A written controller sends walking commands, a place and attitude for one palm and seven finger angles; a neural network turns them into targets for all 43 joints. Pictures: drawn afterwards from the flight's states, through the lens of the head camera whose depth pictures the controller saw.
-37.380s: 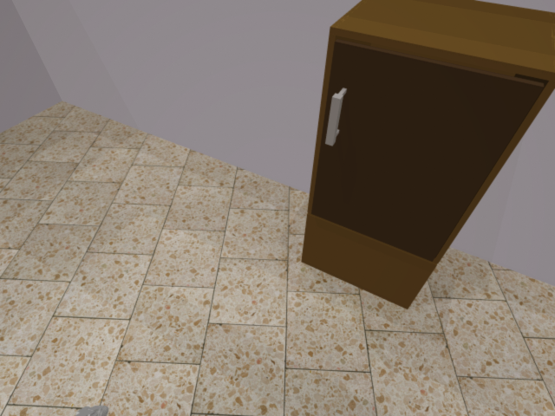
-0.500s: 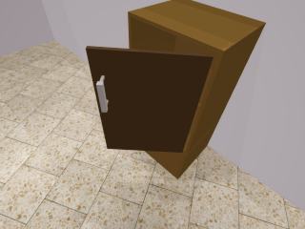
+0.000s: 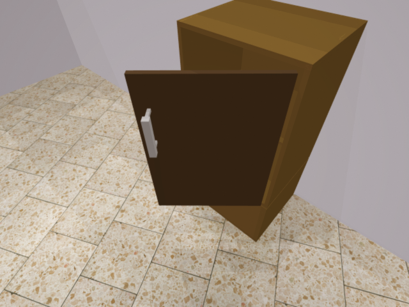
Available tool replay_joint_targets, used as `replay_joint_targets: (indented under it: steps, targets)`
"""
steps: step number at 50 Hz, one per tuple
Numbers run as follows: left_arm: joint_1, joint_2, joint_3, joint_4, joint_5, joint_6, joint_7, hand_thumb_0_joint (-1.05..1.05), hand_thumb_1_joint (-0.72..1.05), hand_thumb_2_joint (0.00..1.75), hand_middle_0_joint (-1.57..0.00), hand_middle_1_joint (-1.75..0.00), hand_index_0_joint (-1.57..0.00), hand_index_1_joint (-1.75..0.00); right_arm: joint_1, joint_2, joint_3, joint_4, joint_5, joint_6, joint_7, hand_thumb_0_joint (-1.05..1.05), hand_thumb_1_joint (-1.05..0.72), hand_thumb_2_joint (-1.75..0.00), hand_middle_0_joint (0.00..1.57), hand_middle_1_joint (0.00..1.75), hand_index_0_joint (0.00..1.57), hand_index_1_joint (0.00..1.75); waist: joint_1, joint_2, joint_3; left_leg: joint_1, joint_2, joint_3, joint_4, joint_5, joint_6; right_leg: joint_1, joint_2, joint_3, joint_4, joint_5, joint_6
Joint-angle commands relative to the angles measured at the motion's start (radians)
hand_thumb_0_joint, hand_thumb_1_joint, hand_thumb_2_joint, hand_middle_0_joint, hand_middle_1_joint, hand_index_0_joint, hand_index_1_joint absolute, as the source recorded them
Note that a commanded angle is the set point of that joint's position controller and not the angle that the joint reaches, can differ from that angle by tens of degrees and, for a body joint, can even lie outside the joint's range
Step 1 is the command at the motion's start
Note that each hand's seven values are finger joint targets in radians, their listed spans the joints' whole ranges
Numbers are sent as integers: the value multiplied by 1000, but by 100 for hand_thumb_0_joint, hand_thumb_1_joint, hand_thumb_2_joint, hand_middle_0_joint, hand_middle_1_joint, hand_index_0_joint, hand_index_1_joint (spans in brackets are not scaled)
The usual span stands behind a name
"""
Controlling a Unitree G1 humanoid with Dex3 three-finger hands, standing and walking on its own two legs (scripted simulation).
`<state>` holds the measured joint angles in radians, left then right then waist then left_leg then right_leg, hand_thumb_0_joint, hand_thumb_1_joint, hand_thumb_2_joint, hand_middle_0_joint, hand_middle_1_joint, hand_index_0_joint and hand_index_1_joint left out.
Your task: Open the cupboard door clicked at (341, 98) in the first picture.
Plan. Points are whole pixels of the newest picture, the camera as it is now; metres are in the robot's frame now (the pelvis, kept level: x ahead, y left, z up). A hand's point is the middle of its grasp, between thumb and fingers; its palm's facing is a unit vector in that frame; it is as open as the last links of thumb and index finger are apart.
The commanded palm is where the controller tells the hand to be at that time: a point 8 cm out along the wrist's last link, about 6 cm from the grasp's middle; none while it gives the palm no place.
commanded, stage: look again from close up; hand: left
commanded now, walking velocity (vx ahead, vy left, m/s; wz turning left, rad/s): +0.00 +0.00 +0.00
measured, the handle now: (150, 133) +0.56 +0.19 +0.01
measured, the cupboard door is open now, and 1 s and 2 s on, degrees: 41 41 41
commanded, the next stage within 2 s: raise the hand with hooked fingers in 0.16 s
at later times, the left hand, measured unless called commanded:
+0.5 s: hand (125, 252) +0.23 +0.18 -0.01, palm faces +0.21 -0.97 -0.06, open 7.6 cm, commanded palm +0.13 +0.23 -0.05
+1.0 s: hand (123, 261) +0.22 +0.18 -0.03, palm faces +0.03 -1.00 -0.05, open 10.5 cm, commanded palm +0.18 +0.24 -0.02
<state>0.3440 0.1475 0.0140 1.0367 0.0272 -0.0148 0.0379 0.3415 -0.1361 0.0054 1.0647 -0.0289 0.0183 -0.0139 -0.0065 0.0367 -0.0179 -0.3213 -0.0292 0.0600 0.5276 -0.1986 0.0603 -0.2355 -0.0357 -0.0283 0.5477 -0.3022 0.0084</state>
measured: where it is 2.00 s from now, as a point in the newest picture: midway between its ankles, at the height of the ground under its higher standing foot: outside the picture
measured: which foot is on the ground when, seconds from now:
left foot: down 0.00-1.00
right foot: down 0.00-1.00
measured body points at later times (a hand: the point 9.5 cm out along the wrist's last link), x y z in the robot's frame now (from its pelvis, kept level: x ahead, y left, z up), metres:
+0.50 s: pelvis +0.02 -0.02 -0.03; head +0.03 -0.02 +0.42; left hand +0.21 +0.23 +0.00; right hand +0.18 -0.27 -0.11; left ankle +0.06 +0.08 -0.73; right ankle +0.00 -0.14 -0.73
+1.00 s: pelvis +0.01 -0.05 -0.08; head +0.07 -0.05 +0.37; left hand +0.21 +0.24 -0.03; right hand +0.18 -0.28 -0.17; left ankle +0.05 +0.08 -0.73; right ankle +0.00 -0.14 -0.73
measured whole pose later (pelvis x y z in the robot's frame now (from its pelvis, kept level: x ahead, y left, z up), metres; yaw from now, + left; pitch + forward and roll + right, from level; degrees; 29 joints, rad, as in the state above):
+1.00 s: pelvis +0.01 -0.05 -0.08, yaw +1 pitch +14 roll -2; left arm 0.33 0.29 0.32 0.12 -0.36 -0.35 -0.43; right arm 0.21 -0.19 0.01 0.62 0.04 -0.19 -0.08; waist 0.00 0.03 -0.14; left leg -0.92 0.05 -0.04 1.13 -0.46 -0.02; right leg -0.79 0.03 -0.11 1.12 -0.58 -0.05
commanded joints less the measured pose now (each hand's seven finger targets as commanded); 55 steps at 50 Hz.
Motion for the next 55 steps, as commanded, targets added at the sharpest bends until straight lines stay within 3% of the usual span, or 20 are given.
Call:
replay_joint_targets:
  steps: [1,12,13,14,15,16,17,18,20,22,24,26,29,33,36,39,41,43,46,55]
  targets:
    - [67,77,4,-28,-4,-14,5,0,90,90,-20,-30,-20,-30,15,-106,-29,-54,11,-43,0,0,-90,-90,20,30,20,30,3,-69,98,-5,130,-177,-222,-184,-1,-55,-41,69,-125,-38,-55]
    - [40,106,-2,-4,-7,-17,3,0,90,90,-20,-30,-20,-30,-37,-129,-20,-27,17,-56,-5,0,-90,-90,20,30,20,30,2,-27,74,87,125,-123,-174,24,-12,-16,-61,85,-154,96,-44]
    - [90,114,-8,26,2,-18,37,0,90,90,-20,-30,-20,-30,-108,-158,-23,-87,26,-48,-1,0,-90,-90,20,30,20,30,33,-142,107,41,144,-97,-22,30,-42,-26,-77,98,-198,125,-33]
    - [-642,339,121,-1577,-202,-233,44,0,88,89,-20,-32,-20,-32,-77,-306,-52,-459,77,-190,-43,0,-90,-90,20,30,20,30,-124,72,-398,351,37,-79,-94,92,-33,-21,20,-29,-58,184,-38]
    - [-198,287,128,-1361,-139,-198,94,0,85,88,-20,-33,-20,-33,-151,-226,-16,-384,73,-289,-77,0,-90,-90,20,30,20,30,14,245,-394,397,98,-127,-130,79,-61,-65,34,-44,42,56,-52]
    - [106,97,4,-1163,-140,-67,125,0,83,87,-21,-34,-21,-34,-159,-180,-24,-374,79,-316,-65,0,-90,-90,20,30,20,30,-4,248,-221,213,87,-159,-182,-69,-96,-137,31,-61,74,-58,-39]
    - [115,-27,-55,-1128,-188,-51,115,0,81,86,-21,-36,-21,-36,-141,-179,-26,-367,92,-326,-66,0,-90,-90,20,30,20,30,-25,145,-42,111,76,-148,-163,-143,-73,-171,30,-70,45,-36,-37]
    - [28,34,-10,-1172,-198,-102,106,0,78,85,-21,-37,-21,-37,-166,-221,-40,-414,82,-338,-65,0,-90,-90,20,30,20,30,-45,108,48,25,64,-159,-105,-197,-61,-205,31,-75,4,-36,-33]
    - [133,29,51,-1002,-192,-214,55,0,74,83,-21,-40,-21,-40,-162,-236,-61,-441,47,-329,-53,0,-90,-90,20,30,20,30,-50,-144,66,-105,51,-149,33,-176,-57,-329,48,-108,51,-78,-28]
    - [304,-14,79,-865,-211,-360,-55,0,69,81,-22,-43,-22,-43,-196,-223,-83,-481,35,-321,-24,0,-90,-90,20,30,20,30,20,-238,-20,-211,43,-102,185,-63,-72,-416,56,-114,172,-75,-34]
    - [376,3,121,-870,-245,-518,-194,0,64,79,-22,-47,-22,-47,-232,-222,-109,-527,27,-311,4,0,-90,-90,20,30,20,30,63,-235,-116,-310,35,-79,313,6,-78,-461,56,-91,302,9,-39]
    - [377,113,217,-840,-259,-622,-327,0,60,77,-22,-50,-22,-50,-251,-225,-126,-568,38,-304,27,0,-90,-90,20,30,20,30,77,-92,-174,-362,26,-65,411,52,-79,-469,41,-44,386,113,-50]
    - [307,169,295,-1020,-325,-581,-393,0,53,74,-23,-54,-23,-54,-290,-214,-123,-673,59,-278,9,0,-90,-90,20,30,20,30,92,-32,-303,-391,16,-32,438,-25,-60,-454,41,-5,394,32,-38]
    - [162,232,360,-1315,-360,-568,-331,0,43,70,-23,-60,-23,-60,-214,-188,-113,-679,51,-253,-31,0,-90,-90,20,30,20,30,44,83,-391,-358,30,-58,506,45,-38,-423,35,70,387,163,-15]
    - [12,219,279,-1390,-336,-616,-331,0,36,67,-24,-64,-24,-64,-175,-194,-99,-635,40,-261,-53,0,-90,-90,20,30,20,30,-33,52,-338,-355,48,-84,552,60,-26,-518,49,51,408,194,-9]
    - [-25,219,257,-1261,-349,-601,-402,0,29,64,-24,-69,-24,-69,-176,-208,-84,-601,47,-280,-67,0,-90,-90,20,30,20,30,-62,30,-262,-446,53,-93,585,-35,-26,-570,43,81,373,77,-3]
    - [-36,253,284,-1157,-373,-543,-455,0,25,62,-25,-72,-25,-72,-181,-221,-76,-594,60,-286,-78,0,-90,-90,20,30,20,30,-52,0,-240,-489,52,-99,586,-73,-25,-551,39,114,340,6,1]
    - [-13,300,358,-1135,-401,-481,-485,0,20,60,-25,-75,-25,-75,-180,-228,-76,-605,70,-288,-83,0,-90,-90,20,30,20,30,-16,-22,-350,-482,46,-91,573,-53,-23,-445,15,147,316,39,21]
    - [34,344,451,-1088,-431,-395,-477,0,13,57,-25,-80,-25,-80,-193,-216,-74,-618,75,-275,-83,0,-90,-90,20,30,20,30,33,-41,-386,-462,42,-97,532,-7,-26,-341,3,153,303,125,42]
    - [-27,289,392,-1057,-404,-451,-408,0,-8,48,-27,-93,-27,-93,-157,-228,-79,-610,70,-284,-72,0,-90,-90,20,30,20,30,14,-32,-277,-394,40,-88,423,-58,-28,-454,29,59,283,-31,9]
